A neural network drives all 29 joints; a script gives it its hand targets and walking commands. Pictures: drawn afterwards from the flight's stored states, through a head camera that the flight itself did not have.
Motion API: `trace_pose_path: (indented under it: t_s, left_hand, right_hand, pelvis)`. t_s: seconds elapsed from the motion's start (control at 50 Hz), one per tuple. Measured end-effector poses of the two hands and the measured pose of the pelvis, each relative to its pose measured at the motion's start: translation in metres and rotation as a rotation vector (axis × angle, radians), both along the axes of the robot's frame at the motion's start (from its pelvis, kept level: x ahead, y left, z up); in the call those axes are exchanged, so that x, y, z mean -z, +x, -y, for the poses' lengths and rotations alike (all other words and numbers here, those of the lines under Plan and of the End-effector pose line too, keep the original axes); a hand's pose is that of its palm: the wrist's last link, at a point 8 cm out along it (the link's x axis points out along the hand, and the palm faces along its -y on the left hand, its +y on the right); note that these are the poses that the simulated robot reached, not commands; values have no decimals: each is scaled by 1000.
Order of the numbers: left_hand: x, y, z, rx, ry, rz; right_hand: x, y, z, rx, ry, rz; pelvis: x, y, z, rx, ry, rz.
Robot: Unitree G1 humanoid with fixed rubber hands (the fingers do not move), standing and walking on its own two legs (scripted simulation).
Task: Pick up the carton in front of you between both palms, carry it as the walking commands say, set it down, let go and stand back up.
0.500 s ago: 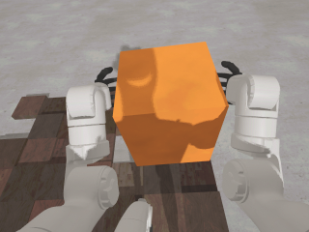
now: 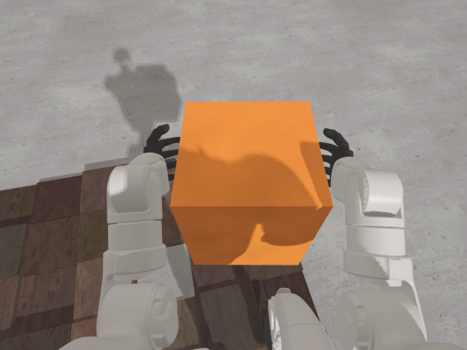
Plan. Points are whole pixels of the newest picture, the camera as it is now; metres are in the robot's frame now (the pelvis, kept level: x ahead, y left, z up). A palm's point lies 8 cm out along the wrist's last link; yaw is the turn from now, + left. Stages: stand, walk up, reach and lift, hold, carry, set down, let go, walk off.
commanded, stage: carry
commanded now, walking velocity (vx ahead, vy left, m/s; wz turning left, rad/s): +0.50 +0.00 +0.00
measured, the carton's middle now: (246, 190) +0.36 -0.02 +0.01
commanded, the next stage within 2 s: none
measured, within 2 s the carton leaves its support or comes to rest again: neither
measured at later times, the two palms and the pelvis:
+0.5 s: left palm (153, 47) +0.63 +0.15 +0.13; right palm (298, 35) +0.66 -0.15 +0.13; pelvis +0.28 -0.04 +0.00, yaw +1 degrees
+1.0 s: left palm out of the picture +0.96 +0.14 +0.08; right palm out of the picture +0.93 -0.16 +0.08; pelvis +0.58 +0.02 -0.01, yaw +0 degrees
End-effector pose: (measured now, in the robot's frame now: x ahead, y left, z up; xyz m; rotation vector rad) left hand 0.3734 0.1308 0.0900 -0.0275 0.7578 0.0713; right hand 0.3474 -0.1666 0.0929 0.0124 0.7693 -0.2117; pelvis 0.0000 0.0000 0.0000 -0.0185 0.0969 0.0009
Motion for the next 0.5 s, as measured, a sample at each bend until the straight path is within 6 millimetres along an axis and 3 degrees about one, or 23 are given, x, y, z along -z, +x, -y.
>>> trace_pose_path:
  t_s: [0.18,0.26,0.38,0.5]
  left_hand:
    - [-49,103,2,-25,33,160]
    - [-62,157,10,-27,75,158]
    - [-55,206,-1,-89,82,37]
    - [-44,256,-15,-140,67,-28]
  right_hand:
    - [-46,119,4,-67,-20,155]
    - [-51,177,12,-89,-4,154]
    - [-51,250,1,-144,20,36]
    - [-41,313,-15,-162,39,-27]
  pelvis:
    - [14,111,16,-19,26,9]
    - [24,165,25,-17,-13,20]
    - [8,220,39,-10,17,14]
    - [-5,281,38,-14,32,5]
